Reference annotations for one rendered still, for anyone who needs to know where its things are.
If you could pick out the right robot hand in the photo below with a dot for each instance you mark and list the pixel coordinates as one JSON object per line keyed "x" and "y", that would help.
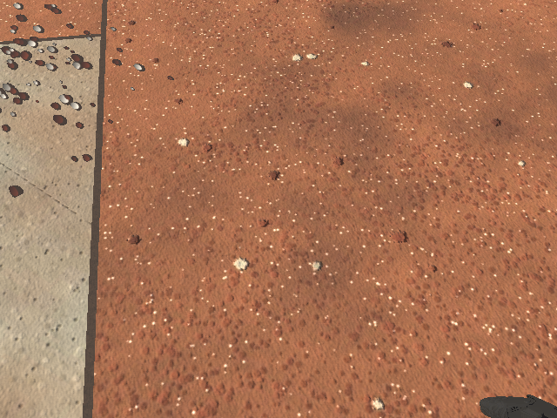
{"x": 517, "y": 407}

